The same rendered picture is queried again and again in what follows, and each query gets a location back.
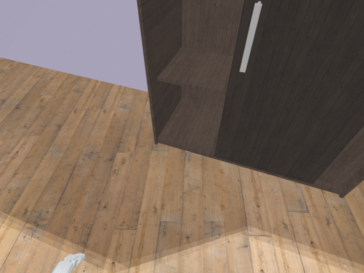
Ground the handle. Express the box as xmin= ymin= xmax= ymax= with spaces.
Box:
xmin=239 ymin=1 xmax=262 ymax=73

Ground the robot left hand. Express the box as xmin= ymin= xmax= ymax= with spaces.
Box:
xmin=51 ymin=253 xmax=85 ymax=273

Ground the wardrobe door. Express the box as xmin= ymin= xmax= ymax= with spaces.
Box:
xmin=214 ymin=0 xmax=364 ymax=184
xmin=317 ymin=126 xmax=364 ymax=187

